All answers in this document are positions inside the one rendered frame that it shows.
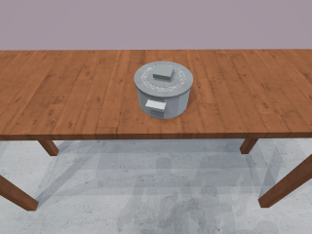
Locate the knob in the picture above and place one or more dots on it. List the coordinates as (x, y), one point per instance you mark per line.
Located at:
(163, 72)

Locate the lid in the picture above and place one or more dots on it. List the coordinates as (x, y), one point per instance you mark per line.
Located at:
(180, 83)

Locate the pot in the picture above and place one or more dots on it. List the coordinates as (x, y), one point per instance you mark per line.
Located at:
(162, 108)

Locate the table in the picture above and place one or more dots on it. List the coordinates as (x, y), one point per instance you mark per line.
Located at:
(48, 95)

